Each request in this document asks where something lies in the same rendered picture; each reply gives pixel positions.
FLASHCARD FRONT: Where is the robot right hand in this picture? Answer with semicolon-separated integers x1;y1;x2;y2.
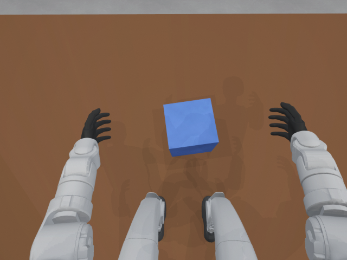
268;102;308;143

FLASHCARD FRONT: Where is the left robot foot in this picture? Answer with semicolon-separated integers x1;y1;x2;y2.
158;196;166;241

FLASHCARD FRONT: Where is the right robot upper arm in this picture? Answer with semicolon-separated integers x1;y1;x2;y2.
305;215;347;260

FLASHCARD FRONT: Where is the left robot upper arm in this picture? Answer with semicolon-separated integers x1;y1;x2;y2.
32;222;94;260

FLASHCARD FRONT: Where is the right robot foot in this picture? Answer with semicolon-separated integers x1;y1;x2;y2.
202;196;215;243

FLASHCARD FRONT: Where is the carton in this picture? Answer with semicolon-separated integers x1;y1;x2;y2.
163;98;219;157

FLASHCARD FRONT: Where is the robot left forearm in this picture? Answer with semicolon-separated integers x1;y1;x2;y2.
29;138;100;260

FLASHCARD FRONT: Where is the robot right forearm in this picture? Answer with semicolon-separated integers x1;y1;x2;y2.
290;131;347;217

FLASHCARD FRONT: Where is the robot foot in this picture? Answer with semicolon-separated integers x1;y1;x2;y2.
202;196;215;243
158;196;166;241

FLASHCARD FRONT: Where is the robot left hand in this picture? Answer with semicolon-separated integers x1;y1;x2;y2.
81;108;111;143

